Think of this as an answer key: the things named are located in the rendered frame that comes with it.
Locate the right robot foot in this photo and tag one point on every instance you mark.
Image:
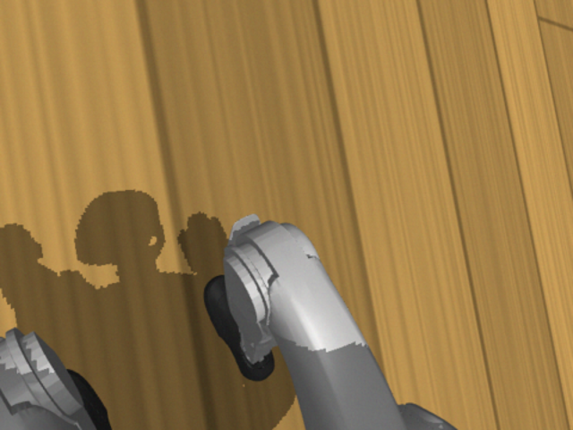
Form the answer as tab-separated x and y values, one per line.
215	299

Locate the right robot hand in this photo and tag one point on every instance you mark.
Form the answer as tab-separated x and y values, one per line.
418	418

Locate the left robot foot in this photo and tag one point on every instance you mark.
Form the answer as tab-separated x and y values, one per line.
91	402

